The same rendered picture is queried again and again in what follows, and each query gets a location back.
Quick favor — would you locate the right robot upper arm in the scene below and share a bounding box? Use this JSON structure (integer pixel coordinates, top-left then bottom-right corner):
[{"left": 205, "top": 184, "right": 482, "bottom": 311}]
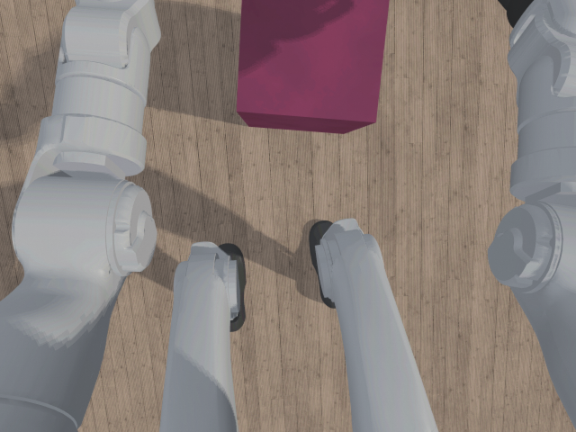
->
[{"left": 488, "top": 201, "right": 576, "bottom": 429}]

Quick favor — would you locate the robot right forearm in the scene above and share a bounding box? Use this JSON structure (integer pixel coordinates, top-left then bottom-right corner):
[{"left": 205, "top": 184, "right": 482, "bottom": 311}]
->
[{"left": 508, "top": 0, "right": 576, "bottom": 206}]

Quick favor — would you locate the robot right hand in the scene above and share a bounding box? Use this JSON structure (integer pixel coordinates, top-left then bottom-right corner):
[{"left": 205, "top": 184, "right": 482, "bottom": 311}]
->
[{"left": 498, "top": 0, "right": 534, "bottom": 28}]

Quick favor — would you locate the robot left forearm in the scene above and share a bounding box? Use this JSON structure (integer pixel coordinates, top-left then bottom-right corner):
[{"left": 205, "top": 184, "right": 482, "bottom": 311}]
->
[{"left": 12, "top": 0, "right": 161, "bottom": 263}]

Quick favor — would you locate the right robot foot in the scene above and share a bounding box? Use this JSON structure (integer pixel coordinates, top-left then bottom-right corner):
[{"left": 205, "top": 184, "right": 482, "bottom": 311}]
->
[{"left": 309, "top": 220, "right": 336, "bottom": 309}]

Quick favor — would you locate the left robot thigh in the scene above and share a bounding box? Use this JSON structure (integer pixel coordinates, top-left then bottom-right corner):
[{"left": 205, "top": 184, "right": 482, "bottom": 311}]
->
[{"left": 159, "top": 253, "right": 240, "bottom": 432}]

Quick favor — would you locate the carton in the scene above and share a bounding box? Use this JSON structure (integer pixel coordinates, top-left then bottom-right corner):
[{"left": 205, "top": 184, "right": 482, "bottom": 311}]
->
[{"left": 237, "top": 0, "right": 390, "bottom": 134}]

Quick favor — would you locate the left robot upper arm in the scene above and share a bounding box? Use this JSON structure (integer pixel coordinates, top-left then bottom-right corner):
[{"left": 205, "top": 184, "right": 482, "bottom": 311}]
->
[{"left": 0, "top": 176, "right": 158, "bottom": 432}]

